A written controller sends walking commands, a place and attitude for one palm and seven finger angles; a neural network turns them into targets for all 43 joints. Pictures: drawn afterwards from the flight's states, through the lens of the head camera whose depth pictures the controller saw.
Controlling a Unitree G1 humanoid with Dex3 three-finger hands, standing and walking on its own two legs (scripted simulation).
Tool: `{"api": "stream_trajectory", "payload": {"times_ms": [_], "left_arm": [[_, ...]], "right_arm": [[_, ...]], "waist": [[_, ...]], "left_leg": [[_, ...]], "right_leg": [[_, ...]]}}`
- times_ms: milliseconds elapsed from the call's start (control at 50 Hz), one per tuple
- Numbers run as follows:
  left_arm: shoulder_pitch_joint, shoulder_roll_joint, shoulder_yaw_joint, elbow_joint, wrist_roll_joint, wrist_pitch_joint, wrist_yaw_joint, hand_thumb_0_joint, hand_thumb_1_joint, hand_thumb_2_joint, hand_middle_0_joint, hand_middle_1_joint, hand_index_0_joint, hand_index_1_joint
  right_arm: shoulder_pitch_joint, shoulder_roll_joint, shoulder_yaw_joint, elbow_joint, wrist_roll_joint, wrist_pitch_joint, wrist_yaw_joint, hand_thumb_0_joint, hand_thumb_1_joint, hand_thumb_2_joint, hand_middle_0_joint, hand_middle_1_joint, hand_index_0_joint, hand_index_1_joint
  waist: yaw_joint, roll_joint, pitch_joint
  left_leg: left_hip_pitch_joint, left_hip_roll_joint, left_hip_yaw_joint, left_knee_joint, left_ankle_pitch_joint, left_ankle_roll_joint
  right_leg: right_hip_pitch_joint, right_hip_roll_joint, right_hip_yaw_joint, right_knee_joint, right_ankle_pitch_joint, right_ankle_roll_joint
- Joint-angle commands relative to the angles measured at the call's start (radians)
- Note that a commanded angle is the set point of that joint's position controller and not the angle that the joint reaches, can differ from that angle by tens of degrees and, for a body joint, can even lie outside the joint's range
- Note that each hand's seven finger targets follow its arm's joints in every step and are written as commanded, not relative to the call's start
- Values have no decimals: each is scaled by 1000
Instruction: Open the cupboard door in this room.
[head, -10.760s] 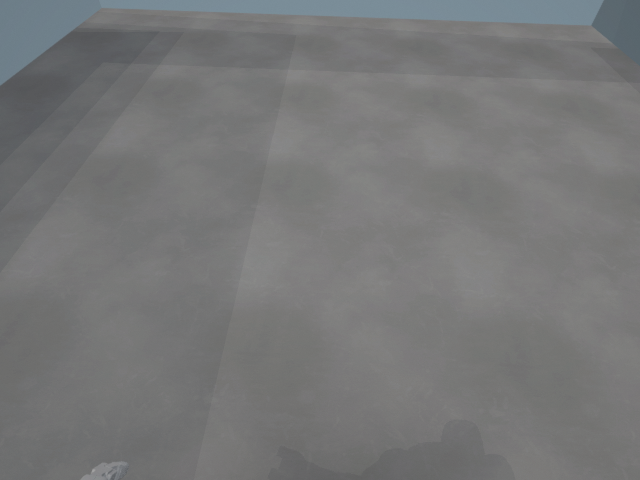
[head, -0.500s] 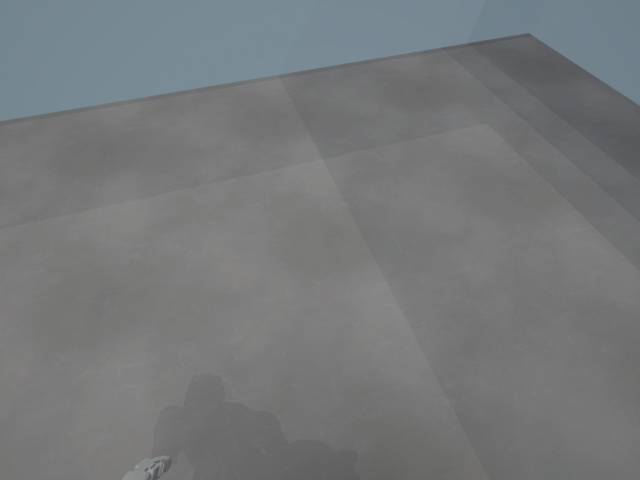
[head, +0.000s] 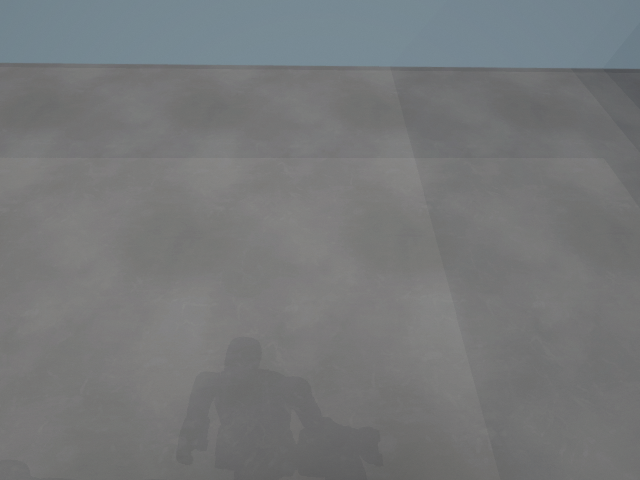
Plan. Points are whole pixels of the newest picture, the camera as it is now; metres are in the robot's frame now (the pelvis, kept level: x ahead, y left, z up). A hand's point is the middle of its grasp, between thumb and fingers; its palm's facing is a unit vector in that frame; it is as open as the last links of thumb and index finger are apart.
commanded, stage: turn or walk to find it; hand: left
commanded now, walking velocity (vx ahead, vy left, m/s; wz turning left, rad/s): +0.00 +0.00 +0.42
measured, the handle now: out of the picture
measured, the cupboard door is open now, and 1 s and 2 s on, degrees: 0 0 0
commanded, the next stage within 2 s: none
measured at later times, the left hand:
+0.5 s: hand out of the picture +0.05 +0.20 -0.14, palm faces +0.19 -0.94 -0.28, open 7.4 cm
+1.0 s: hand out of the picture -0.12 +0.22 -0.18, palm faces +0.43 -0.87 -0.24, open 7.4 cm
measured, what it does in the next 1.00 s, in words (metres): steps on the spot, turning left: left foot, then right foot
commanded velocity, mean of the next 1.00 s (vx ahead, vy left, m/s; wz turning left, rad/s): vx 0.00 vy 0.00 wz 0.42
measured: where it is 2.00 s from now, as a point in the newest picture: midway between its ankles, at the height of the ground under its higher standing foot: outside the picture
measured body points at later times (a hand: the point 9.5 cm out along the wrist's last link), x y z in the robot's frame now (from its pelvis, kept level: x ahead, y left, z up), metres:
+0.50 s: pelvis -0.02 -0.02 +0.00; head +0.01 -0.04 +0.45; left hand +0.04 +0.25 -0.12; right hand +0.08 -0.25 -0.16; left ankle -0.02 +0.12 -0.72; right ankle +0.01 -0.12 -0.73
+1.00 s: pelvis -0.06 +0.02 +0.00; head -0.04 +0.05 +0.45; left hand -0.14 +0.27 -0.16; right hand +0.12 -0.18 -0.13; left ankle -0.10 +0.11 -0.73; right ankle -0.02 -0.12 -0.68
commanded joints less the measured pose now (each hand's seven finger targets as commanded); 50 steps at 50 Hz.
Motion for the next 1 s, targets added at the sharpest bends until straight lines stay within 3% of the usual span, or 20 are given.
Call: {"api": "stream_trajectory", "payload": {"times_ms": [0,40,80,140,300,380,400,420,440,460,480,520,560,720,820,840,880,900,940,980], "left_arm": [[-3,88,27,-109,-20,8,4,0,900,900,-200,-300,-200,-300],[-110,101,28,-112,-12,24,11,0,900,900,-200,-300,-200,-300],[-61,109,33,-78,-13,19,-1,0,900,900,-200,-300,-200,-300],[-31,110,28,-60,-16,16,-4,0,900,900,-200,-300,-200,-300],[-82,84,20,-104,-21,12,4,0,900,900,-200,-300,-200,-300],[15,90,23,-88,-24,-3,8,0,900,900,-200,-300,-200,-300],[48,108,27,-78,-21,-12,10,0,900,900,-200,-300,-200,-300],[68,172,38,-79,-9,-24,17,0,900,900,-200,-300,-200,-300],[72,243,51,-85,1,-28,20,0,900,900,-200,-300,-200,-300],[56,234,53,-101,-12,-29,20,0,900,900,-200,-300,-200,-300],[-2,213,52,-113,-11,-24,21,0,900,900,-200,-300,-200,-300],[-99,151,34,-136,-12,-22,21,0,900,900,-200,-300,-200,-300],[-87,133,29,-138,-10,-30,21,0,900,900,-200,-300,-200,-300],[47,189,46,-69,1,-25,18,0,900,900,-200,-300,-200,-300],[16,209,55,-54,-4,-12,15,0,900,900,-200,-300,-200,-300],[6,193,56,-57,-12,-6,15,0,900,900,-200,-300,-200,-300],[-7,83,28,-112,-19,10,5,0,900,900,-200,-300,-200,-300],[-73,100,25,-119,-11,25,13,0,900,900,-200,-300,-200,-300],[-99,109,36,-95,-14,28,4,0,900,900,-200,-300,-200,-300],[-42,104,35,-64,-11,21,-6,0,900,900,-200,-300,-200,-300]], "right_arm": [[112,-241,-47,-62,-10,-42,-10,0,-900,-900,200,300,200,300],[104,-215,-42,-42,-14,-39,-29,0,-900,-900,200,300,200,300],[0,-169,-23,-69,-12,-43,-34,0,-900,-900,200,300,200,300],[-7,-163,-21,-76,-7,-51,-34,0,-900,-900,200,300,200,300],[22,-174,-40,-83,-15,-36,-28,0,-900,-900,200,300,200,300],[-15,-168,-45,-101,-12,-30,-24,0,-900,-900,200,300,200,300],[-16,-149,-45,-104,-5,-30,-21,0,-900,-900,200,300,200,300],[3,-99,-40,-110,4,-31,-15,0,-900,-900,200,300,200,300],[-4,-47,-28,-139,2,-32,-11,0,-900,-900,200,300,200,300],[0,-104,-45,-127,-8,-12,-15,0,-900,-900,200,300,200,300],[-17,-101,-52,-114,-8,0,-10,0,-900,-900,200,300,200,300],[33,-92,-51,-77,-13,6,2,0,-900,-900,200,300,200,300],[56,-79,-43,-62,-13,7,6,0,-900,-900,200,300,200,300],[-52,-49,-17,-80,-1,-6,2,0,-900,-900,200,300,200,300],[21,-54,-9,-66,5,-25,-5,0,-900,-900,200,300,200,300],[67,-73,-14,-52,1,-35,-4,0,-900,-900,200,300,200,300],[117,-243,-49,-58,-10,-42,-9,0,-900,-900,200,300,200,300],[138,-237,-50,-41,-12,-39,-19,0,-900,-900,200,300,200,300],[36,-185,-34,-61,-14,-36,-32,0,-900,-900,200,300,200,300],[-14,-159,-21,-80,-11,-46,-33,0,-900,-900,200,300,200,300]], "waist": [[-60,332,-128],[-76,263,-75],[-24,194,-56],[-18,154,-89],[-43,174,-94],[5,167,-126],[21,116,-139],[27,-57,-149],[33,-286,-112],[35,-258,-112],[14,-201,-49],[-42,-110,-11],[-35,-141,-30],[39,-170,-78],[-2,-186,-130],[-32,-117,-148],[-61,342,-118],[-89,296,-114],[-50,241,-38],[-12,172,-56]], "left_leg": [[254,365,-414,-322,595,188],[123,331,-388,-328,502,236],[121,245,-276,-305,534,209],[156,204,-225,-293,605,201],[128,196,-330,-266,571,218],[37,152,-351,-196,513,183],[-32,111,-328,-141,417,142],[-169,24,-244,-15,215,81],[-318,-108,-108,198,-176,22],[-279,-67,-165,381,-214,26],[-276,-54,-170,509,-167,27],[-281,-23,-148,595,-43,16],[-273,-14,-115,598,7,-4],[-198,-7,-23,248,-110,-20],[-13,-15,27,-67,23,1],[99,2,15,-211,157,12],[228,363,-423,-332,552,181],[136,367,-425,-348,466,219],[50,281,-355,-355,325,212],[88,212,-267,-333,413,189]], "right_leg": [[-291,22,74,310,-321,61],[-293,28,205,487,-289,51],[-289,31,220,523,-161,57],[-254,46,218,486,-121,69],[-151,94,210,228,-163,65],[38,119,191,-47,-12,52],[145,96,201,-183,95,48],[266,-54,344,-274,129,6],[276,-281,562,-303,261,-109],[133,-321,562,-336,189,-162],[34,-281,537,-358,74,-166],[-4,-186,375,-333,62,-127],[29,-153,291,-312,146,-114],[182,-198,239,-229,416,-156],[152,-194,175,-106,433,-108],[79,-171,134,-25,351,-60],[-289,27,84,323,-332,59],[-259,28,182,435,-334,49],[-285,26,229,524,-209,47],[-273,39,221,529,-117,56]]}}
